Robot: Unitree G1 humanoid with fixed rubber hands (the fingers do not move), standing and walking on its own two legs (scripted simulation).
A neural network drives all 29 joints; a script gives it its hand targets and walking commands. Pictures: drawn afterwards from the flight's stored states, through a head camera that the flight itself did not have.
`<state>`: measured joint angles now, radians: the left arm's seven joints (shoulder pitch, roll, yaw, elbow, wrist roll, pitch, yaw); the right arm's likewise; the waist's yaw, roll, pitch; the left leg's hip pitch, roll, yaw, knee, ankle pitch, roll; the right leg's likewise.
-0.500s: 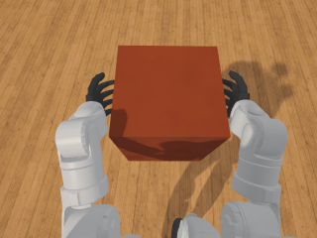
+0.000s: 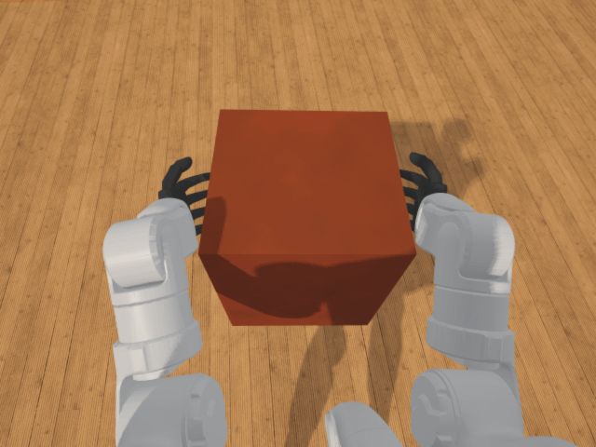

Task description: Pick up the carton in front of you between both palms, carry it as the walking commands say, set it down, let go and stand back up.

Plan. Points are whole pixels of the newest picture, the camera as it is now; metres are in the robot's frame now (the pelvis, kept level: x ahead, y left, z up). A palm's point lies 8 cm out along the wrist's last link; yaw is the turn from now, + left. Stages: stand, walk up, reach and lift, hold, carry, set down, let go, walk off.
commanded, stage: carry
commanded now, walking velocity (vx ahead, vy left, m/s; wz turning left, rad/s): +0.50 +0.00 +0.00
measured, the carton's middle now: (302, 229) +0.38 -0.04 +0.06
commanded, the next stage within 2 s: none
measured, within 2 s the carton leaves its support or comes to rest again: neither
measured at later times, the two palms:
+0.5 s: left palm (156, 40) +0.65 +0.15 +0.20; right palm (346, 23) +0.68 -0.15 +0.20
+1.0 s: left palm out of the picture +0.99 +0.13 +0.24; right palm out of the picture +0.99 -0.17 +0.24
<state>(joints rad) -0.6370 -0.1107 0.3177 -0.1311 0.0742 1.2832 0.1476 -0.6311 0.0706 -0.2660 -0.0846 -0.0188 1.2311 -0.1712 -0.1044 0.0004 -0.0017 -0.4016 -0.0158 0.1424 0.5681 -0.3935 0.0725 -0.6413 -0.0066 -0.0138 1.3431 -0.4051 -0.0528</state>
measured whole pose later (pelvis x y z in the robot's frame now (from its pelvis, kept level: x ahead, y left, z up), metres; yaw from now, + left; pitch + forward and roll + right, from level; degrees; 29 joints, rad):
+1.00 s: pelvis +0.64 -0.02 +0.07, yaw +1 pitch +5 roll -2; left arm -0.63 -0.09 0.27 -0.19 0.07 1.26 0.14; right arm -0.67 0.05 -0.27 -0.12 0.00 1.23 -0.17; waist -0.03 0.04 -0.05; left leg -0.15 0.07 0.10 0.54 -0.58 0.00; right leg -0.62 0.00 -0.15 0.69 -0.30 -0.07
